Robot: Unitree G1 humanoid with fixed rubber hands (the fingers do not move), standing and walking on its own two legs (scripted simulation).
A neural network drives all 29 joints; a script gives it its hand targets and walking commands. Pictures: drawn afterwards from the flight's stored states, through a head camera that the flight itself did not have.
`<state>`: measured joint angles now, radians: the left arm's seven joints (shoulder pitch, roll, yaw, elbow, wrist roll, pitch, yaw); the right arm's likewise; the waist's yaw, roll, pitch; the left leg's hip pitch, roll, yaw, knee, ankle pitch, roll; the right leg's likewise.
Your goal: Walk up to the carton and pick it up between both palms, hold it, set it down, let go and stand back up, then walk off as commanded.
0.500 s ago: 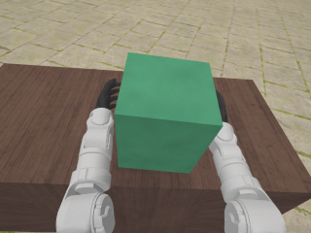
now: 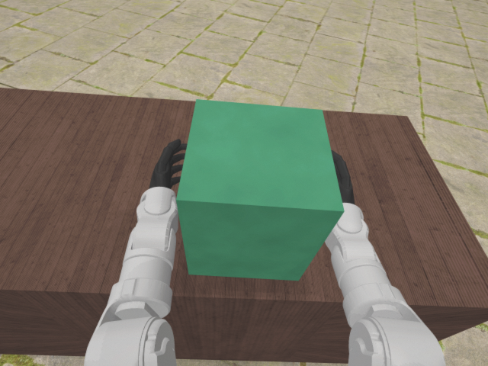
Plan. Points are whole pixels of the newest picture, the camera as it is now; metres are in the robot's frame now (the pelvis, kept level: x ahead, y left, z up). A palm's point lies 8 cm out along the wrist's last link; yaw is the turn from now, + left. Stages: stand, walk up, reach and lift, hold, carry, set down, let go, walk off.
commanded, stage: set down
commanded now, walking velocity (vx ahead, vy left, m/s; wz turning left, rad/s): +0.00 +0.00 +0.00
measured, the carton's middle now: (251, 197) +0.39 -0.01 +0.05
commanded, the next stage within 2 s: none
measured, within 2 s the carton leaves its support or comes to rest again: rests again in 1.20 s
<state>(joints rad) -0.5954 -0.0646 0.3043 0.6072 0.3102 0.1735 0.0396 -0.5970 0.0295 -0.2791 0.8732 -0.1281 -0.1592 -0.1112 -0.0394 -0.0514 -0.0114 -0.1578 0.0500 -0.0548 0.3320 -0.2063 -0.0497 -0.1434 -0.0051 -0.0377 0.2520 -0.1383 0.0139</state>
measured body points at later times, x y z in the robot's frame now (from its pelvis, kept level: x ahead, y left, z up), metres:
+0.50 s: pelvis -0.01 +0.00 +0.00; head +0.01 +0.02 +0.45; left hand +0.39 +0.14 +0.06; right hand +0.38 -0.16 +0.07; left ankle -0.02 +0.14 -0.75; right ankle -0.01 -0.13 -0.75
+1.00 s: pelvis -0.01 +0.00 +0.00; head +0.04 +0.01 +0.45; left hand +0.39 +0.13 +0.03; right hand +0.38 -0.17 +0.04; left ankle -0.02 +0.14 -0.75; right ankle -0.01 -0.13 -0.75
